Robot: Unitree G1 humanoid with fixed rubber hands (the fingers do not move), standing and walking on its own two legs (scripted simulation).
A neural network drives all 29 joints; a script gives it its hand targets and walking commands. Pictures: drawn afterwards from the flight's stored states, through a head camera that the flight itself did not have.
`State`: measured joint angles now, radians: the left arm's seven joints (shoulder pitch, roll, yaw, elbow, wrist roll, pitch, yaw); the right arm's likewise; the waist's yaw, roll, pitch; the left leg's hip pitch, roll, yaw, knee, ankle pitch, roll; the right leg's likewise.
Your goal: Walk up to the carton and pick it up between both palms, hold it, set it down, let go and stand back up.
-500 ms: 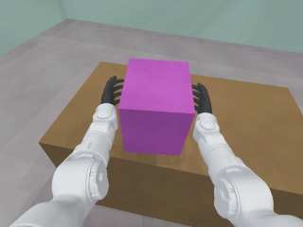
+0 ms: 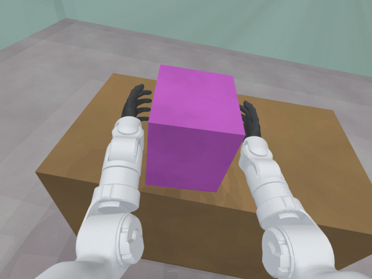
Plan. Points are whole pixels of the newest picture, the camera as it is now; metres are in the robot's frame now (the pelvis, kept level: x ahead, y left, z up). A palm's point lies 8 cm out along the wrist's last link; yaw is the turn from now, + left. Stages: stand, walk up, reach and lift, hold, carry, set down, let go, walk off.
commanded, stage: reach and lift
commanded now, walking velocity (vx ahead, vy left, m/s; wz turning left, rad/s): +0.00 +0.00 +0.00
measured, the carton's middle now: (189, 130) +0.42 +0.01 +0.10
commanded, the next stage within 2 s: hold in 0.94 s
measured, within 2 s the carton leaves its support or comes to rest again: neither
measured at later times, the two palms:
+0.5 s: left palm (131, 120) +0.38 +0.14 +0.17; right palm (256, 137) +0.36 -0.13 +0.15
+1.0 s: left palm (134, 114) +0.38 +0.13 +0.18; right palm (261, 134) +0.36 -0.13 +0.16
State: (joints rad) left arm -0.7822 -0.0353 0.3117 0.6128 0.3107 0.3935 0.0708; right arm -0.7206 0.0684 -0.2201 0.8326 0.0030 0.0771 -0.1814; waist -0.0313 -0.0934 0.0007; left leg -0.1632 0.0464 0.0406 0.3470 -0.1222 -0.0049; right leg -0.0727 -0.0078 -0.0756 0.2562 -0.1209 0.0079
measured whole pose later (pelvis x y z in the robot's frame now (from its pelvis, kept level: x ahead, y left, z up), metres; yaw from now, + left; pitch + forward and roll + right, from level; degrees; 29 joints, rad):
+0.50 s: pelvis +0.00 +0.00 +0.00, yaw +1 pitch -8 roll -1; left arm -0.68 -0.06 0.28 0.32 0.35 0.61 0.04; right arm -0.65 0.04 -0.08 0.62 0.12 0.23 -0.22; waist -0.08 -0.08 0.06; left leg -0.09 0.03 0.02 0.37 -0.14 0.00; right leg 0.00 -0.02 -0.08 0.29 -0.15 0.01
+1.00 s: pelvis +0.00 +0.00 +0.00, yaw +1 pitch -10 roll -1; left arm -0.69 -0.07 0.30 0.26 0.38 0.65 0.01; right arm -0.66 0.03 -0.04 0.59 0.15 0.24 -0.24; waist -0.10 -0.08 0.08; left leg -0.04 0.04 0.01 0.37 -0.15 -0.01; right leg 0.06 -0.01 -0.09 0.29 -0.16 0.01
